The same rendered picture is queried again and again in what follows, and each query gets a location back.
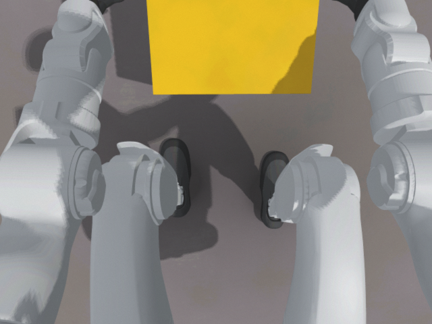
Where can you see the right robot upper arm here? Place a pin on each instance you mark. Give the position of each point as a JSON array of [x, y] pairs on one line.
[[400, 181]]

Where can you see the robot right hand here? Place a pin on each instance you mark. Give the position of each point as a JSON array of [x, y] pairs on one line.
[[356, 6]]

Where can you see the carton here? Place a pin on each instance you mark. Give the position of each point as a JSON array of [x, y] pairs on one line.
[[219, 47]]

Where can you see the left robot upper arm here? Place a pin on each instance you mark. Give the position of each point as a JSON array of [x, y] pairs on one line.
[[46, 190]]

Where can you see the left robot shin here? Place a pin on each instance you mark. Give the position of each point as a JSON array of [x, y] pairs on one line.
[[136, 148]]

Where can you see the robot left hand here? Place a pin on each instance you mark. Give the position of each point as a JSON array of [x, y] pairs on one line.
[[104, 4]]

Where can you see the left robot foot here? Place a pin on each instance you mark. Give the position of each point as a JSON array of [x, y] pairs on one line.
[[176, 153]]

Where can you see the robot right forearm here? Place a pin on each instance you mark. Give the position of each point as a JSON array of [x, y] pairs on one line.
[[397, 71]]

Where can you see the robot left forearm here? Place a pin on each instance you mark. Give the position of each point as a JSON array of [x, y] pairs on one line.
[[69, 88]]

